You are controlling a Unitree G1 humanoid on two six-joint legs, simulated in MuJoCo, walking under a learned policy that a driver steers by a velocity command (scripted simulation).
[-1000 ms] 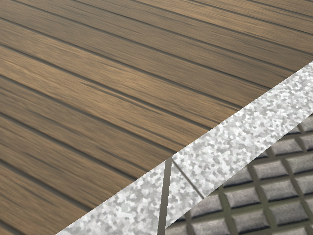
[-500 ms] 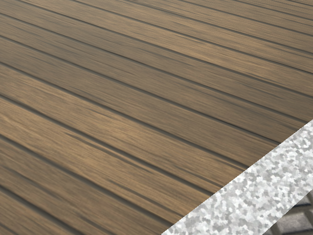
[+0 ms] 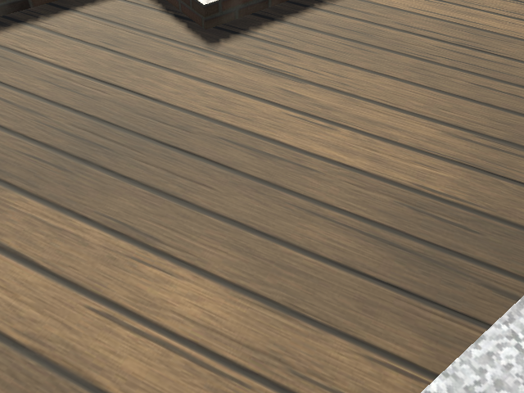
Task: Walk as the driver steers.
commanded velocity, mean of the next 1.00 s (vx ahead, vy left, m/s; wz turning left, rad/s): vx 0.50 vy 0.00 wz -0.37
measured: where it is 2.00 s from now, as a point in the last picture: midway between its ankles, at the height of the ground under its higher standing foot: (365, 236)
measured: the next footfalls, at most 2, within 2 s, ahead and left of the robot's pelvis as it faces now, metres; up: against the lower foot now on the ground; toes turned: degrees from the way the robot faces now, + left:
right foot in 0.48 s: +0.35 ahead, -0.21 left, +0.00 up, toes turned -17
left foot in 0.86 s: +0.71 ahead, -0.09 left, -0.14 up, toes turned -23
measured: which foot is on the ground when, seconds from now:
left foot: down 0.00-0.50, up 0.52-0.84, down 0.86-1.00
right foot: up 0.00-0.46, down 0.48-0.86, up 0.88-1.00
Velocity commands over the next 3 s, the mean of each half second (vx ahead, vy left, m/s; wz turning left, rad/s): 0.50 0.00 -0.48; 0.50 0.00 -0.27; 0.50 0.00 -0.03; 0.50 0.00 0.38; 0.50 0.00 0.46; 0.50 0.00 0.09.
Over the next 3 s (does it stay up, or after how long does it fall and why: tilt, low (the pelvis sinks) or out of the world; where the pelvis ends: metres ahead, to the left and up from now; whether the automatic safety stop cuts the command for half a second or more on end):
stays up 1.68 -0.35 -0.13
